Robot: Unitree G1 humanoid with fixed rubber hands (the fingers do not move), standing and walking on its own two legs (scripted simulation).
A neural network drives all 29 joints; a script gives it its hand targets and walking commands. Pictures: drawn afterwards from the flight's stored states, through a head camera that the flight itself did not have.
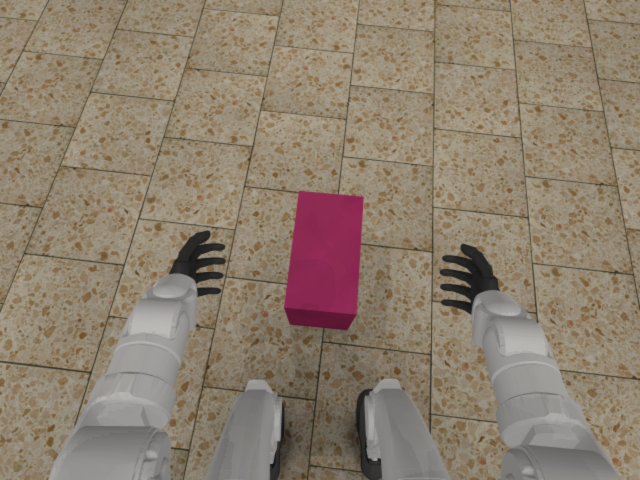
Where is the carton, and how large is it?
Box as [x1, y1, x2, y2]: [284, 191, 363, 329]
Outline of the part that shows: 299,191 284,308 289,323 347,329 356,314 363,197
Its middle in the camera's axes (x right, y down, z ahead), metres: +0.01 +0.06 +1.02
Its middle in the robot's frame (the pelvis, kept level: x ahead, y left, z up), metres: +0.54 -0.01 -0.56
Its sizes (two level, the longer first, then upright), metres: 0.292 0.161 0.243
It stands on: the floor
